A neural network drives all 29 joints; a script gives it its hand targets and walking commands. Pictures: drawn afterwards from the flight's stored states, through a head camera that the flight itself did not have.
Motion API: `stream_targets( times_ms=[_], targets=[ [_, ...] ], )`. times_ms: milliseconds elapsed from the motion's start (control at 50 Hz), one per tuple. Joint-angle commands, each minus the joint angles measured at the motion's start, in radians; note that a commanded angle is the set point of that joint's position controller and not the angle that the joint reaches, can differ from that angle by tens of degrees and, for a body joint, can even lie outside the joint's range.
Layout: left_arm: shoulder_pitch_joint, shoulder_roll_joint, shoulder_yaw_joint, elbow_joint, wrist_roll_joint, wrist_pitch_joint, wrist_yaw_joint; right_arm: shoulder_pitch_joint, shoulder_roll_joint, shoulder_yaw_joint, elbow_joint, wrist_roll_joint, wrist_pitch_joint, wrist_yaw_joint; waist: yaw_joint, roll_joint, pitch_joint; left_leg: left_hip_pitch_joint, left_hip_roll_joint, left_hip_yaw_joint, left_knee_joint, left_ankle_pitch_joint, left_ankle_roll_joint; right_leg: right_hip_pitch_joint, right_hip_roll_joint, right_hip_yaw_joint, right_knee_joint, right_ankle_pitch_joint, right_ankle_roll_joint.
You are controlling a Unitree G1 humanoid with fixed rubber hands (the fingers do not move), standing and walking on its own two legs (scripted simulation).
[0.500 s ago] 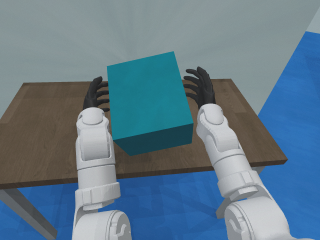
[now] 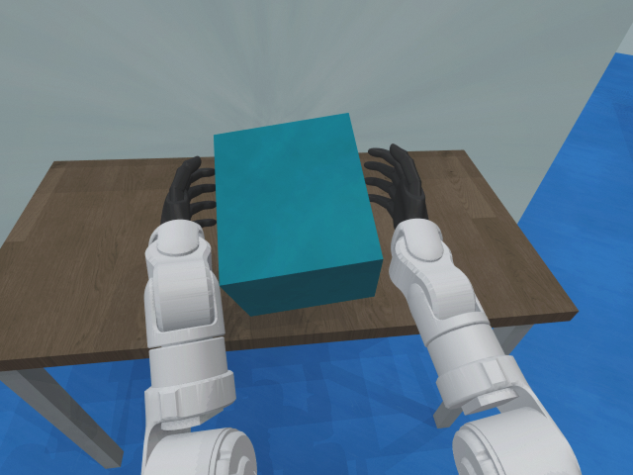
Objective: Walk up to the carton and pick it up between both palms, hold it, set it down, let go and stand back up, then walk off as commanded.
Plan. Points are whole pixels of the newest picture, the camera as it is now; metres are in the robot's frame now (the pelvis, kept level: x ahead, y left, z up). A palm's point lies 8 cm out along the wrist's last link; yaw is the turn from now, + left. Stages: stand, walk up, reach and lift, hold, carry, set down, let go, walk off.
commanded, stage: hold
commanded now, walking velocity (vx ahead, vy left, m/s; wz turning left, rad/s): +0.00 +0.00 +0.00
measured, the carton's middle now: (297, 219) +0.40 +0.02 +0.13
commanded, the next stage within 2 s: none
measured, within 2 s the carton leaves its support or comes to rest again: neither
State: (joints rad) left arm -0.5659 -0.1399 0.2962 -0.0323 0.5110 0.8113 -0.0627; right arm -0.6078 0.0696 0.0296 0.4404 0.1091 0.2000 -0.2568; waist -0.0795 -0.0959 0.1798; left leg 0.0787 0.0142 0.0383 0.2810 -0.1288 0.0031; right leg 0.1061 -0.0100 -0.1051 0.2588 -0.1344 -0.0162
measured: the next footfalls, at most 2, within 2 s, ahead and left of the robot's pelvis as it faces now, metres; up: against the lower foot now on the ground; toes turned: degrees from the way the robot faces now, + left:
none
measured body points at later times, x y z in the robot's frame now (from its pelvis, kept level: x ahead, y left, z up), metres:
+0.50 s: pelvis +0.01 -0.01 +0.00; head -0.03 +0.01 +0.45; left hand +0.37 +0.14 +0.18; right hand +0.37 -0.12 +0.19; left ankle +0.04 +0.11 -0.75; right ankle +0.03 -0.11 -0.75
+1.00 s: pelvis +0.00 +0.01 +0.00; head -0.02 +0.02 +0.45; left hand +0.38 +0.12 +0.19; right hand +0.37 -0.14 +0.18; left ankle +0.04 +0.11 -0.75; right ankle +0.03 -0.11 -0.75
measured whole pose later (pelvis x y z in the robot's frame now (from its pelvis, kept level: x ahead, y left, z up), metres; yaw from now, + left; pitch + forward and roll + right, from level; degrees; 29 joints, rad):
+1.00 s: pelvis +0.00 +0.01 +0.00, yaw -1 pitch -12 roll +0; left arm -0.63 -0.15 0.30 0.06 0.49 0.76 -0.04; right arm -0.64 0.05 -0.04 0.50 0.09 0.15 -0.21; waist -0.11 -0.04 0.15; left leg 0.06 0.01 0.06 0.28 -0.13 0.01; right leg 0.08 -0.01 -0.09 0.26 -0.13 -0.01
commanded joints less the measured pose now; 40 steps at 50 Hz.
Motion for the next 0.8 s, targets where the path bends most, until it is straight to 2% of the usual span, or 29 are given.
stream_targets(
  times_ms=[0, 20, 40, 60, 80, 120, 140, 160, 200, 220, 240, 260, 280, 340, 400, 420, 440, 460, 480, 500, 520, 540, 560, 600, 680, 700, 720, 740, 780],
  targets=[
    [-0.664, -0.48, -0.513, -0.127, -0.248, -0.126, -0.12, -0.679, 0.393, 0.223, -0.255, -0.012, -0.114, 0.167, -0.086, 0.171, -0.508, 0.104, -0.013, 0.02, -0.005, 0.079, -0.042, -0.036, 0.047, -0.059, -0.004, 0.008, 0.03],
    [-0.639, -0.485, -0.504, -0.106, -0.225, -0.131, -0.115, -0.641, 0.403, 0.212, -0.19, -0.022, -0.111, 0.175, -0.072, 0.194, -0.467, 0.098, -0.004, 0.011, -0.007, 0.085, -0.04, -0.031, 0.051, -0.062, 0.006, 0.01, 0.023],
    [-0.623, -0.472, -0.506, -0.111, -0.235, -0.128, -0.109, -0.632, 0.399, 0.213, -0.19, -0.006, -0.113, 0.178, -0.082, 0.211, -0.481, 0.1, -0.007, 0.012, -0.006, 0.091, -0.044, -0.027, 0.046, -0.054, -0.003, 0.018, 0.023],
    [-0.665, -0.446, -0.481, -0.068, -0.226, -0.133, -0.113, -0.636, 0.4, 0.184, -0.142, -0.039, -0.103, 0.177, -0.088, 0.173, -0.447, 0.082, -0.009, 0.025, -0.023, 0.037, -0.031, -0.041, 0.04, -0.054, -0.013, -0.026, 0.028],
    [-0.612, -0.439, -0.456, -0.039, -0.218, -0.127, -0.122, -0.612, 0.404, 0.202, -0.147, -0.041, -0.1, 0.176, -0.068, 0.153, -0.426, 0.057, -0.024, 0.029, -0.021, 0.042, -0.016, -0.014, 0.034, -0.052, -0.016, 0.007, 0.035],
    [-0.609, -0.396, -0.404, 0.0, -0.184, -0.123, -0.129, -0.596, 0.387, 0.17, -0.061, -0.046, -0.076, 0.176, -0.08, 0.154, -0.369, 0.032, -0.022, 0.031, -0.045, -0.007, -0.001, 0.018, 0.026, -0.037, -0.027, -0.039, 0.043],
    [-0.572, -0.407, -0.386, 0.013, -0.16, -0.113, -0.135, -0.62, 0.4, 0.21, -0.1, -0.027, -0.087, 0.18, -0.034, 0.134, -0.366, 0.027, -0.028, 0.04, -0.043, 0.037, 0.011, 0.028, 0.026, -0.037, -0.03, -0.002, 0.044],
    [-0.551, -0.397, -0.364, -0.024, -0.153, -0.12, -0.137, -0.601, 0.421, 0.238, -0.114, -0.009, -0.079, 0.174, -0.04, 0.106, -0.41, 0.063, -0.029, 0.041, -0.036, 0.099, 0.015, 0.073, 0.031, -0.035, -0.022, 0.062, 0.053],
    [-0.545, -0.362, -0.342, -0.031, -0.158, -0.108, -0.155, -0.631, 0.415, 0.276, -0.164, 0.018, -0.071, 0.155, -0.011, 0.069, -0.434, 0.054, -0.048, 0.046, -0.027, 0.128, 0.029, 0.127, 0.017, -0.025, -0.011, 0.164, 0.073],
    [-0.552, -0.369, -0.325, -0.016, -0.149, -0.114, -0.163, -0.629, 0.436, 0.289, -0.152, 0.02, -0.069, 0.152, -0.025, 0.05, -0.406, 0.044, -0.044, 0.043, -0.034, 0.132, 0.029, 0.127, 0.017, -0.022, -0.016, 0.18, 0.076],
    [-0.587, -0.354, -0.303, -0.007, -0.15, -0.12, -0.164, -0.673, 0.447, 0.284, -0.193, 0.036, -0.078, 0.152, 0.01, 0.042, -0.445, 0.027, -0.051, 0.045, -0.027, 0.138, 0.044, 0.142, 0.012, -0.017, -0.018, 0.17, 0.078],
    [-0.555, -0.34, -0.29, -0.028, -0.154, -0.124, -0.164, -0.659, 0.466, 0.337, -0.22, 0.042, -0.083, 0.148, 0.02, 0.008, -0.432, 0.035, -0.053, 0.048, -0.027, 0.178, 0.044, 0.143, 0.013, -0.016, -0.011, 0.26, 0.085],
    [-0.537, -0.332, -0.289, -0.034, -0.14, -0.126, -0.167, -0.597, 0.463, 0.32, -0.171, 0.038, -0.074, 0.142, 0.016, 0.039, -0.419, 0.022, -0.057, 0.044, -0.02, 0.203, 0.034, 0.181, 0.01, -0.011, -0.002, 0.312, 0.083],
    [-0.508, -0.334, -0.322, -0.097, -0.156, -0.133, -0.168, -0.642, 0.49, 0.409, -0.292, 0.095, -0.086, 0.114, 0.029, 0.025, -0.511, 0.079, -0.064, 0.036, 0.005, 0.29, 0.03, 0.21, 0.006, -0.007, 0.023, 0.522, 0.102],
    [-0.491, -0.314, -0.285, -0.073, -0.13, -0.12, -0.172, -0.647, 0.487, 0.408, -0.328, 0.092, -0.083, 0.099, 0.056, 0.013, -0.463, 0.081, -0.067, 0.045, -0.003, 0.27, 0.046, 0.178, 0.006, -0.004, -0.003, 0.428, 0.103],
    [-0.508, -0.305, -0.276, -0.092, -0.128, -0.119, -0.17, -0.608, 0.462, 0.379, -0.27, 0.086, -0.068, 0.097, 0.032, 0.016, -0.438, 0.094, -0.054, 0.036, -0.015, 0.234, 0.039, 0.151, 0.002, -0.009, -0.004, 0.402, 0.107],
    [-0.505, -0.309, -0.281, -0.073, -0.129, -0.108, -0.174, -0.558, 0.427, 0.338, -0.191, 0.046, -0.054, 0.106, 0.017, 0.014, -0.357, 0.09, -0.044, 0.04, -0.035, 0.219, 0.029, 0.108, 0.017, -0.03, -0.018, 0.275, 0.086],
    [-0.534, -0.344, -0.331, -0.121, -0.151, -0.111, -0.176, -0.556, 0.434, 0.334, -0.216, 0.054, -0.06, 0.11, -0.021, 0.051, -0.393, 0.113, -0.039, 0.04, -0.014, 0.229, 0.019, 0.09, 0.028, -0.03, -0.023, 0.235, 0.077],
    [-0.499, -0.335, -0.327, -0.127, -0.153, -0.1, -0.179, -0.51, 0.396, 0.309, -0.194, 0.051, -0.049, 0.11, -0.036, 0.052, -0.346, 0.113, -0.031, 0.04, -0.027, 0.228, 0.013, 0.082, 0.032, -0.032, -0.029, 0.198, 0.067],
    [-0.511, -0.353, -0.356, -0.12, -0.15, -0.094, -0.183, -0.505, 0.381, 0.299, -0.177, 0.049, -0.045, 0.112, -0.037, 0.095, -0.338, 0.103, -0.034, 0.038, -0.022, 0.199, -0.002, 0.061, 0.036, -0.04, -0.028, 0.144, 0.058],
    [-0.548, -0.36, -0.373, -0.103, -0.164, -0.091, -0.185, -0.532, 0.359, 0.258, -0.149, 0.038, -0.043, 0.12, -0.073, 0.132, -0.331, 0.097, -0.035, 0.043, -0.031, 0.136, -0.013, 0.022, 0.035, -0.034, -0.036, 0.073, 0.049],
    [-0.526, -0.353, -0.375, -0.072, -0.153, -0.087, -0.188, -0.534, 0.35, 0.239, -0.13, 0.022, -0.037, 0.125, -0.067, 0.159, -0.288, 0.078, -0.026, 0.035, -0.054, 0.11, -0.01, 0.022, 0.03, -0.024, -0.044, 0.04, 0.038],
    [-0.547, -0.383, -0.403, -0.096, -0.162, -0.093, -0.186, -0.559, 0.358, 0.235, -0.183, 0.015, -0.069, 0.13, -0.078, 0.149, -0.345, 0.075, -0.024, 0.03, -0.023, 0.136, -0.019, 0.048, 0.039, -0.041, -0.033, 0.051, 0.037],
    [-0.621, -0.404, -0.45, -0.122, -0.202, -0.118, -0.171, -0.544, 0.368, 0.192, -0.135, -0.008, -0.073, 0.14, -0.102, 0.194, -0.357, 0.063, -0.014, 0.017, -0.027, 0.088, -0.036, 0.025, 0.041, -0.044, -0.022, -0.002, 0.023],
    [-0.685, -0.44, -0.46, -0.064, -0.211, -0.141, -0.142, -0.644, 0.39, 0.157, -0.134, -0.042, -0.106, 0.174, -0.082, 0.198, -0.384, 0.022, -0.008, 0.015, -0.055, -0.046, -0.026, -0.01, 0.04, -0.06, -0.015, -0.09, 0.026],
    [-0.688, -0.453, -0.493, -0.079, -0.24, -0.154, -0.137, -0.632, 0.388, 0.153, -0.149, -0.052, -0.118, 0.178, -0.101, 0.19, -0.402, 0.04, 0.001, 0.011, -0.043, -0.015, -0.037, -0.012, 0.042, -0.066, -0.002, -0.056, 0.026],
    [-0.661, -0.459, -0.492, -0.076, -0.241, -0.155, -0.127, -0.636, 0.404, 0.179, -0.17, -0.043, -0.122, 0.177, -0.097, 0.185, -0.458, 0.066, -0.001, 0.011, -0.025, 0.046, -0.037, 0.006, 0.046, -0.061, 0.001, 0.007, 0.027],
    [-0.672, -0.443, -0.457, -0.047, -0.227, -0.156, -0.125, -0.659, 0.379, 0.177, -0.112, -0.044, -0.115, 0.184, -0.081, 0.177, -0.413, 0.053, 0.002, 0.008, -0.038, 0.023, -0.036, -0.01, 0.045, -0.061, -0.004, -0.035, 0.027],
    [-0.621, -0.465, -0.478, -0.069, -0.229, -0.153, -0.12, -0.656, 0.398, 0.221, -0.186, -0.024, -0.134, 0.18, -0.072, 0.172, -0.503, 0.119, -0.011, 0.019, 0.0, 0.16, -0.036, 0.02, 0.049, -0.055, -0.004, 0.072, 0.031]
  ],
)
